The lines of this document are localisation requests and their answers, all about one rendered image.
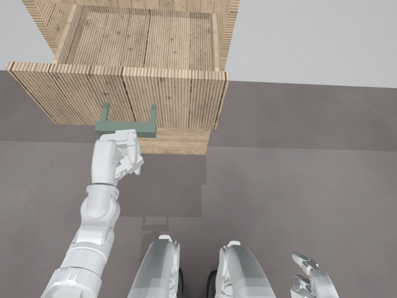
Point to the right robot hand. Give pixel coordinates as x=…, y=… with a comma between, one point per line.
x=319, y=285

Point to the robot right thigh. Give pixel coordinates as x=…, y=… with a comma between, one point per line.
x=247, y=278

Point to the robot left thigh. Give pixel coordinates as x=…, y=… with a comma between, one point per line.
x=153, y=277

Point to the left robot hand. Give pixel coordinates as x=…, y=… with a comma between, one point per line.
x=107, y=155

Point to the cabinet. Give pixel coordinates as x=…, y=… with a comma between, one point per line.
x=51, y=17

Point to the robot thigh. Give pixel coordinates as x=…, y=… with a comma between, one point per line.
x=247, y=278
x=153, y=277

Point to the drawer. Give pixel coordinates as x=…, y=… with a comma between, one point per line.
x=131, y=58

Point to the handle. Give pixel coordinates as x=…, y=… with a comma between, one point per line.
x=143, y=129

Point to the left robot forearm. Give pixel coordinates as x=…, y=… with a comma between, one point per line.
x=79, y=275

